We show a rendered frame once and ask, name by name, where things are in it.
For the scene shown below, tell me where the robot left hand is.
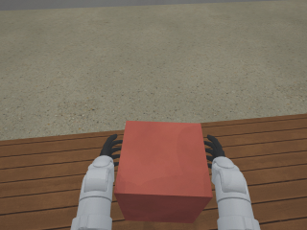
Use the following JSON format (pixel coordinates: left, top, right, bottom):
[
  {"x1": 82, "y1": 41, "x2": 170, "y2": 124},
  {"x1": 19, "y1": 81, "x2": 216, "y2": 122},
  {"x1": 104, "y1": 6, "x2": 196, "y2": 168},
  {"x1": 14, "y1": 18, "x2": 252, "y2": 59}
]
[{"x1": 99, "y1": 134, "x2": 123, "y2": 167}]

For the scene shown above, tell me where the right robot forearm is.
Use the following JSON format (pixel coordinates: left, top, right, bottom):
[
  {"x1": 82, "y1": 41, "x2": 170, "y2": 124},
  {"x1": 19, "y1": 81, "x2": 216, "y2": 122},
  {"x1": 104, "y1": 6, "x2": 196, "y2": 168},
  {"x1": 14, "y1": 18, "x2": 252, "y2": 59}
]
[{"x1": 211, "y1": 156, "x2": 261, "y2": 230}]

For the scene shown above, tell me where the carton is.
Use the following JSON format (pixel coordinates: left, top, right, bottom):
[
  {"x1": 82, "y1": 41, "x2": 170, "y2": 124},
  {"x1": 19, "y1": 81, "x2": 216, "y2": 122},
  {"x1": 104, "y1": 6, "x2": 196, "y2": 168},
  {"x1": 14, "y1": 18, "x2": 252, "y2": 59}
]
[{"x1": 114, "y1": 121, "x2": 213, "y2": 223}]

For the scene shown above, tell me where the left robot forearm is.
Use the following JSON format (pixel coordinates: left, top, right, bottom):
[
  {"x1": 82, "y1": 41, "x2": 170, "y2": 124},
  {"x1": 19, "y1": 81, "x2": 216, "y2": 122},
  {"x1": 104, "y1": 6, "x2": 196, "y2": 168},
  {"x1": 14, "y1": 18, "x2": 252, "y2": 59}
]
[{"x1": 70, "y1": 155, "x2": 115, "y2": 230}]

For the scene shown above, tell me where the robot right hand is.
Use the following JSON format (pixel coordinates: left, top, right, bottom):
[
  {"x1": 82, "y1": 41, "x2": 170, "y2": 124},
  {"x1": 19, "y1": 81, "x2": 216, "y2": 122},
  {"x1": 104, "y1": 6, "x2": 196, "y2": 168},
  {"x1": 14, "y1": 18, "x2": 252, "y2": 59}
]
[{"x1": 203, "y1": 134, "x2": 225, "y2": 169}]

